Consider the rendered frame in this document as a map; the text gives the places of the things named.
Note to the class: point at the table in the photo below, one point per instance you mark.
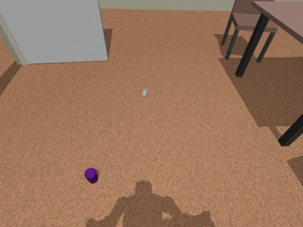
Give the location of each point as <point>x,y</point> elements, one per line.
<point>289,16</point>

